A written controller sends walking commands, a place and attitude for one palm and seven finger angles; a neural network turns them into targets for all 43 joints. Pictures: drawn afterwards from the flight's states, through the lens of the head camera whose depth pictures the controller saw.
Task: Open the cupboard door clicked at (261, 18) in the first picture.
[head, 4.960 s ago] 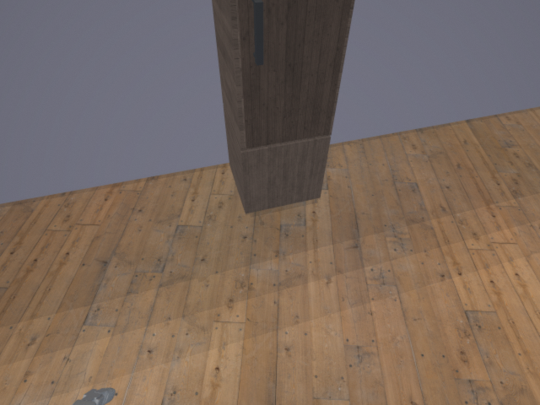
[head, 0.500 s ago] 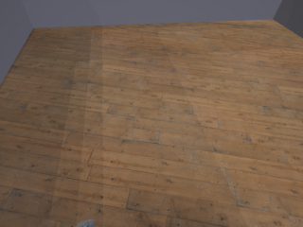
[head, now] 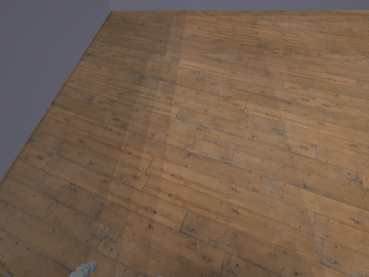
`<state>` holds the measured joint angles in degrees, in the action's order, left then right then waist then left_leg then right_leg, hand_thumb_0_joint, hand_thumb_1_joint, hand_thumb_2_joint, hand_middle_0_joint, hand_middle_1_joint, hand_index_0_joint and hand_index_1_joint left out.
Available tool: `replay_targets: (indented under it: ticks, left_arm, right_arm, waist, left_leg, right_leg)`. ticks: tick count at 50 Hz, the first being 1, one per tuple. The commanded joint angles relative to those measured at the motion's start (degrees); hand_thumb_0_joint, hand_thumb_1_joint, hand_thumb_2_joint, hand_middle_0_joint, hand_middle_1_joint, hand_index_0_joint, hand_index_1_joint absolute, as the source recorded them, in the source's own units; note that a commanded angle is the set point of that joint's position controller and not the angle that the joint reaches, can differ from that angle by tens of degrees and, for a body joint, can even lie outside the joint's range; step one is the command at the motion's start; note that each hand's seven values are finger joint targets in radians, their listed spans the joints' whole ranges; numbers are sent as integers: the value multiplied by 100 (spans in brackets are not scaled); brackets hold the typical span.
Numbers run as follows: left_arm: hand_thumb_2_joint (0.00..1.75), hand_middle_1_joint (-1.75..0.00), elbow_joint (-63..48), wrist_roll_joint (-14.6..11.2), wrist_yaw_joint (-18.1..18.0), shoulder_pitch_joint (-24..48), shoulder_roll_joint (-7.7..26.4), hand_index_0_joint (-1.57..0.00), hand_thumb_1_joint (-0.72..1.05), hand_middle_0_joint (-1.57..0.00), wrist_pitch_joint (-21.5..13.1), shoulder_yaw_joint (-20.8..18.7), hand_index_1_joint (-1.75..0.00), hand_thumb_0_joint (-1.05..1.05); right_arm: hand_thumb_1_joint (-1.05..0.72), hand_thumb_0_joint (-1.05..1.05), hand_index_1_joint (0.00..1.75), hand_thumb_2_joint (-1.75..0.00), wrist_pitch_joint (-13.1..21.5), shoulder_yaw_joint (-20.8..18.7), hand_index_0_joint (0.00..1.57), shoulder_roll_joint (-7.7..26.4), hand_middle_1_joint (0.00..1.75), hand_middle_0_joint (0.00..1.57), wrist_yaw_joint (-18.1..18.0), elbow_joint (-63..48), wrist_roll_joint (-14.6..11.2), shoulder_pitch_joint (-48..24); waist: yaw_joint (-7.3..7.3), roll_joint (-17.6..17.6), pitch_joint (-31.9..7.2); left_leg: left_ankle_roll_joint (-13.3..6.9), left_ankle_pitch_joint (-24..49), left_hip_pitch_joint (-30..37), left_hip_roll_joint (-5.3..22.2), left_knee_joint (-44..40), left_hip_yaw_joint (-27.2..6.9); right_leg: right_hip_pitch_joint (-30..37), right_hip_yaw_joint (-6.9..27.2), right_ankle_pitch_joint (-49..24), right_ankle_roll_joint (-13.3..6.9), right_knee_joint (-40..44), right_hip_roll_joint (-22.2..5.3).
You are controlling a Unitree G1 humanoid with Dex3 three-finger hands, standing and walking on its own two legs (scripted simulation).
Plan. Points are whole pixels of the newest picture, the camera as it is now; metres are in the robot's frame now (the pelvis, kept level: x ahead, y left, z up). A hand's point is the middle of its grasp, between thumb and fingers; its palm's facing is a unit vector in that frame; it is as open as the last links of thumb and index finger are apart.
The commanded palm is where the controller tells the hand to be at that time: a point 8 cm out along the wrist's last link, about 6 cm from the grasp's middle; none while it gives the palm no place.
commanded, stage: turn to face it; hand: left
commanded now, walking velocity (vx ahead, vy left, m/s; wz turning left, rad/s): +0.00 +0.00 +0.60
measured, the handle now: out of the picture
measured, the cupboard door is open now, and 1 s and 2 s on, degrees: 0 0 0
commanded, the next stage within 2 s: none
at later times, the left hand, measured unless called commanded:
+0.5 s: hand out of the picture -0.08 +0.22 -0.18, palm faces +0.39 -0.89 -0.24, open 7.3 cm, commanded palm none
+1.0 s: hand out of the picture -0.01 +0.24 -0.13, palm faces +0.55 -0.79 -0.28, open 7.3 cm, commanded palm none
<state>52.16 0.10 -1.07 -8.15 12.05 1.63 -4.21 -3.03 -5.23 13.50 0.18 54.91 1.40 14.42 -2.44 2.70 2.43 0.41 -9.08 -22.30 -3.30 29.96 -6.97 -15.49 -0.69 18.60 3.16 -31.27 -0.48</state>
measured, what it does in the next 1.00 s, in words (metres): steps on the spot, turning left: left foot, then right foot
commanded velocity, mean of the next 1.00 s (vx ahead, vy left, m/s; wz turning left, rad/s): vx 0.00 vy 0.00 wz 0.60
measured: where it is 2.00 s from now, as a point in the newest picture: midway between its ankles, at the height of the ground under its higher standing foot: outside the picture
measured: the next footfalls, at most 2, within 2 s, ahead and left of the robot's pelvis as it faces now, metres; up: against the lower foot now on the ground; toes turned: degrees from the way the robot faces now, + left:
left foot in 0.48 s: -0.04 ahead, +0.13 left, +0.00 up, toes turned +26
right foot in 0.96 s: +0.08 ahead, -0.07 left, +0.00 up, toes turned +33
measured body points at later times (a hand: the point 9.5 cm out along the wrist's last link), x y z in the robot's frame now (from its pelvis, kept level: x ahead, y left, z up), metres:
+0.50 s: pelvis -0.03 +0.02 -0.01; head +0.01 +0.05 +0.44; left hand -0.10 +0.27 -0.16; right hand +0.17 -0.19 -0.13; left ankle -0.07 +0.11 -0.73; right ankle -0.01 -0.12 -0.72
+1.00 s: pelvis -0.02 -0.01 +0.00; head +0.03 -0.01 +0.45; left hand -0.04 +0.28 -0.11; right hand +0.16 -0.20 -0.16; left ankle -0.08 +0.10 -0.71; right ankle +0.05 -0.09 -0.73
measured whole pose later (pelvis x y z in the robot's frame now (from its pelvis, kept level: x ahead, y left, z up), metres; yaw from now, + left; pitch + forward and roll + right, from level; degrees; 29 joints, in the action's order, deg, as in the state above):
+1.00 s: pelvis -0.02 -0.01 +0.00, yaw +36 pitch +1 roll +1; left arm 48.3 0.6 -0.8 -6.1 11.2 0.4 -2.0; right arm -3.2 -5.1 14.4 0.3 54.0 1.0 13.8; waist -2.9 3.2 3.4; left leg 1.1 -23.9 -21.6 -4.4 42.2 -7.1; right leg -16.5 -2.6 16.6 0.5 -32.8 -1.3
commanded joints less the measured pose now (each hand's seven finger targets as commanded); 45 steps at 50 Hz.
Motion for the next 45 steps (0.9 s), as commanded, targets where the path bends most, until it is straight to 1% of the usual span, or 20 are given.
replay_targets:
  ticks: [1,2,3,5,6,11,17,19,21,22,23,24,25,27,28,30,32,38,41,45]
  left_arm:
    - [90,-30,-417,94,-159,-515,1433,-20,90,-20,-79,-225,-30,0]
    - [90,-30,-538,100,-176,-64,1145,-20,90,-20,-110,-202,-30,0]
    - [90,-30,-590,91,-145,221,1055,-20,90,-20,-121,-169,-30,0]
    - [90,-30,-602,80,-93,264,802,-20,90,-20,-176,-49,-30,0]
    - [90,-30,-572,83,-88,103,781,-20,90,-20,-199,-41,-30,0]
    - [90,-30,-385,120,-102,-624,935,-20,90,-20,-205,-64,-30,0]
    - [90,-30,-280,181,-72,-869,1176,-20,90,-20,-166,-141,-30,0]
    - [90,-30,-270,181,-63,-862,1277,-20,90,-20,-139,-188,-30,0]
    - [90,-30,-254,141,-43,-739,1286,-20,90,-20,-113,-212,-30,0]
    - [90,-30,-262,93,-32,-699,1208,-20,90,-20,-85,-208,-30,0]
    - [90,-30,-425,48,1,-745,899,-20,90,-20,-58,-175,-30,0]
    - [90,-30,-682,71,8,-372,621,-20,90,-20,-25,-45,-30,0]
    - [90,-30,-697,103,-10,-176,802,-20,90,-20,26,-73,-30,0]
    - [90,-30,-529,103,8,-67,756,-20,90,-20,52,-124,-30,0]
    - [90,-30,-467,97,38,-91,789,-20,90,-20,42,-141,-30,0]
    - [90,-30,-372,97,72,-309,768,-20,90,-20,25,-140,-30,0]
    - [90,-30,-350,83,63,-322,787,-20,90,-20,20,-138,-30,0]
    - [90,-30,-594,56,8,113,727,-20,90,-20,20,-96,-30,0]
    - [90,-30,-700,27,-11,245,655,-20,90,-20,-8,-61,-30,0]
    - [90,-30,-630,-18,-40,-251,677,-20,90,-20,-90,-62,-30,0]
  right_arm:
    - [-90,0,30,-90,54,-212,20,680,30,20,2,-757,22,-454]
    - [-90,0,30,-90,-6,-228,20,721,30,20,48,-709,29,-333]
    - [-90,0,30,-90,-61,-223,20,597,30,20,81,-568,44,-244]
    - [-90,0,30,-90,-77,-178,20,558,30,20,134,-418,40,-26]
    - [-90,0,30,-90,-73,-170,20,524,30,20,143,-413,24,-21]
    - [-90,0,30,-90,-79,-105,20,536,30,20,153,-626,1,-664]
    - [-90,0,30,-90,4,14,20,430,30,20,164,-787,-61,-1098]
    - [-90,0,30,-90,58,46,20,412,30,20,146,-790,-78,-957]
    - [-90,0,30,-90,113,23,20,515,30,20,126,-715,-72,-592]
    - [-90,0,30,-90,164,-31,20,729,30,20,133,-636,-65,-269]
    - [-90,0,30,-90,235,-184,20,1374,30,20,95,-589,-29,96]
    - [-90,0,30,-90,211,-287,20,1804,30,20,45,-507,-82,416]
    - [-90,0,30,-90,172,-249,20,1698,30,20,30,-394,-67,526]
    - [-90,0,30,-90,212,-152,20,1295,30,20,-69,-525,-36,-93]
    - [-90,0,30,-90,219,-102,20,1196,30,20,-73,-611,-28,-384]
    - [-90,0,30,-90,263,-61,20,1123,30,20,-76,-648,-41,-486]
    - [-90,0,30,-90,276,-61,20,1110,30,20,-82,-628,-62,-368]
    - [-90,0,30,-90,230,-121,20,1126,30,20,-67,-565,-20,-109]
    - [-90,0,30,-90,202,-153,20,1140,30,20,-68,-559,2,-97]
    - [-90,0,30,-90,175,-186,20,1130,30,20,-60,-634,-21,-348]
  waist:
    - [459,-1689,-232]
    - [181,-1350,-26]
    - [39,-1327,186]
    - [-64,-1217,313]
    - [-14,-1230,217]
    - [362,-1223,38]
    - [565,-1549,-218]
    - [558,-1618,-469]
    - [341,-1500,-682]
    - [153,-929,-877]
    - [-80,669,-1192]
    - [-250,1612,-1083]
    - [-270,944,-1022]
    - [-53,939,-600]
    - [34,793,-340]
    - [161,560,-444]
    - [152,464,-546]
    - [4,560,-498]
    - [-7,590,-498]
    - [252,680,-695]
  left_leg:
    - [169,-2293,-1452,164,2918,197]
    - [139,-1887,-1264,303,3372,96]
    - [188,-1599,-1171,374,3725,245]
    - [317,-1038,-1191,448,4114,526]
    - [365,-942,-1249,446,4137,607]
    - [502,-1184,-1268,601,3350,819]
    - [404,-1676,-547,580,1734,1219]
    - [315,-1629,-138,512,1164,1373]
    - [231,-909,525,474,156,1441]
    - [157,-57,1426,598,-696,1216]
    - [-345,1528,2585,1830,-1009,-418]
    - [-1001,3859,2806,2803,-890,-1502]
    - [-1254,3588,2507,2858,-716,-1008]
    - [-1014,2341,1825,2162,-890,-752]
    - [-905,2194,1503,1935,-948,-569]
    - [-797,2438,1639,1625,-917,-348]
    - [-801,2508,1722,1549,-919,-352]
    - [-1043,1971,1715,1615,-937,-1038]
    - [-1059,2204,1546,1540,-762,-1314]
    - [-841,2273,937,1288,-311,-1473]
  right_leg:
    - [364,2293,699,-1063,2143,-2812]
    - [-136,1835,852,-1017,2201,-2515]
    - [-349,1453,610,-842,2086,-2109]
    - [-176,439,-486,-677,1692,-1617]
    - [87,223,-836,-670,1569,-1561]
    - [900,42,-1585,-864,1357,-1828]
    - [1205,-253,-2761,-958,919,-2099]
    - [1296,-414,-3133,-904,620,-2139]
    - [1155,-701,-2970,-645,120,-2056]
    - [629,-915,-2522,-368,-631,-1924]
    - [-813,-1157,-474,85,-1920,-1260]
    - [-2011,-753,2054,351,-2857,-733]
    - [-1918,-324,1795,234,-3364,-843]
    - [-2014,-66,982,268,-3608,-835]
    - [-1910,-34,682,283,-3635,-795]
    - [-1792,-62,358,333,-3540,-664]
    - [-1700,-26,225,367,-3406,-605]
    - [-1564,104,490,398,-2460,-455]
    - [-1151,82,630,333,-1698,-271]
    - [136,-12,-82,223,-160,-41]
